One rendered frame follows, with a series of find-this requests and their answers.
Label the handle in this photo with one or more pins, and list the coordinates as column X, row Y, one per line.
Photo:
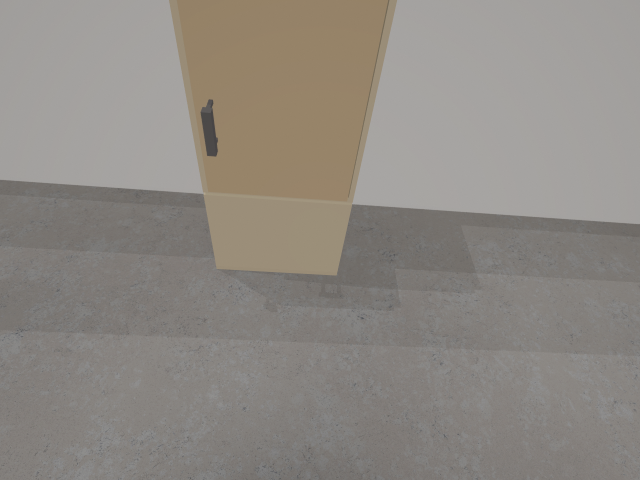
column 209, row 129

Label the cupboard door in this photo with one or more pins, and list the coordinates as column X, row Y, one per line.
column 290, row 81

